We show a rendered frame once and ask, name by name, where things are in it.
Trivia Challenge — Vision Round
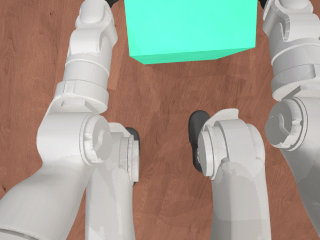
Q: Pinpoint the robot left upper arm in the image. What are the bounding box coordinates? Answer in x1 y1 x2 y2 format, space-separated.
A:
0 112 113 240

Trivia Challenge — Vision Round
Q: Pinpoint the robot right upper arm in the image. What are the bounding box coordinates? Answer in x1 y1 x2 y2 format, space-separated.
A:
264 96 320 238

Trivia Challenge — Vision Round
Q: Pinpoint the carton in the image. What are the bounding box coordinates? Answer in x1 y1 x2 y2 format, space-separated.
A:
124 0 258 65

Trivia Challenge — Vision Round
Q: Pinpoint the left robot thigh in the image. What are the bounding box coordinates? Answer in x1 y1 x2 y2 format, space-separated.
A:
85 132 140 240

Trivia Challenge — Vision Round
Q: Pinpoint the left robot foot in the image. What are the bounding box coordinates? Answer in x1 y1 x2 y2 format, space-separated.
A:
125 127 140 186

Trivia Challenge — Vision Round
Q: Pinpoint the right robot forearm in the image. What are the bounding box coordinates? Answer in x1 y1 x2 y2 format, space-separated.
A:
262 0 320 101

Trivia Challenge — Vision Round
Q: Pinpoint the left robot forearm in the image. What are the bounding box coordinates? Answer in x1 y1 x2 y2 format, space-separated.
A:
36 0 118 150

